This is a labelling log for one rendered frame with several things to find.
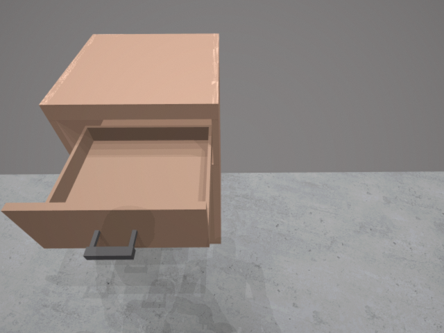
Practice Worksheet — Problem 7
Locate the cabinet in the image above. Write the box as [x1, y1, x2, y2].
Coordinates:
[39, 33, 221, 244]

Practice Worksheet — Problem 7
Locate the handle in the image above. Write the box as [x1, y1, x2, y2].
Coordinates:
[83, 230, 138, 260]

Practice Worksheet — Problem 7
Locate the drawer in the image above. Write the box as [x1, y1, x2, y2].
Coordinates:
[1, 125, 212, 248]

